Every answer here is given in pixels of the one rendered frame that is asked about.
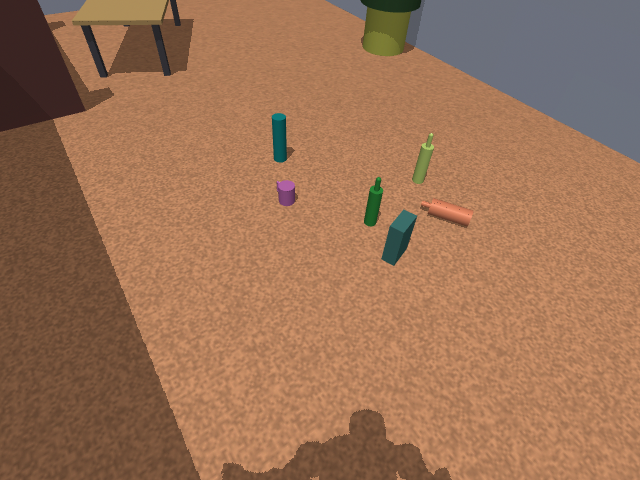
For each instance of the potted plant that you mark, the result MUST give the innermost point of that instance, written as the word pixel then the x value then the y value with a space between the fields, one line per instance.
pixel 386 25

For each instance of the coffee table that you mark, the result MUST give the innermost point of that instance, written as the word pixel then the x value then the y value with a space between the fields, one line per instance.
pixel 125 12

